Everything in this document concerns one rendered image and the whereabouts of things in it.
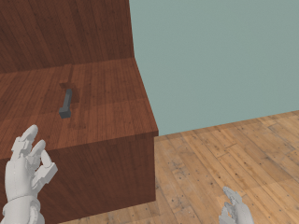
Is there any counter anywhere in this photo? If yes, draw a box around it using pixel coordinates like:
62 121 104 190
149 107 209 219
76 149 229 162
0 0 159 224

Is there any robot right hand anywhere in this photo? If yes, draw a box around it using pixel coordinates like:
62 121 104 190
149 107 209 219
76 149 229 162
219 186 255 224

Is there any robot left hand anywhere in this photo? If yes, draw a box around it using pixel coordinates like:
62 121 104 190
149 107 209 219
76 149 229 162
5 124 58 202

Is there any left robot forearm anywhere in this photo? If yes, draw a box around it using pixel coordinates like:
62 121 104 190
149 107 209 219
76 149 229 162
0 195 45 224

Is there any tap lever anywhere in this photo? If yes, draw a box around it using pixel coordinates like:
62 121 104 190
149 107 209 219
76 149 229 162
58 89 73 119

